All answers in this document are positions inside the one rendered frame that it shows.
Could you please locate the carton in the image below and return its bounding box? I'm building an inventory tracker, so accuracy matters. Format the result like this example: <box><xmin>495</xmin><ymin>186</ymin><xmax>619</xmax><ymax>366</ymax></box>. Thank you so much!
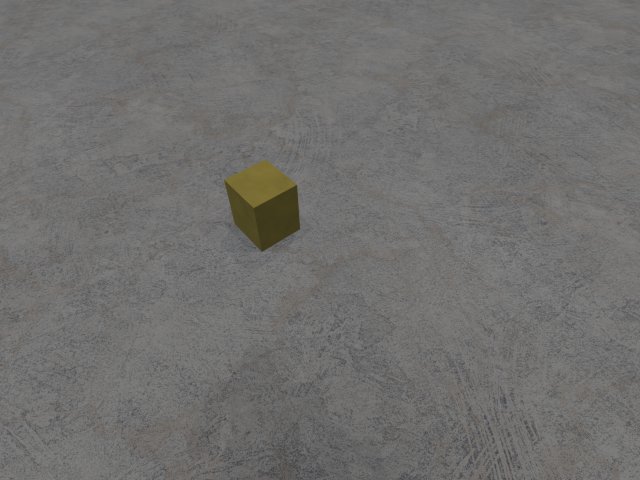
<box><xmin>224</xmin><ymin>160</ymin><xmax>300</xmax><ymax>252</ymax></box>

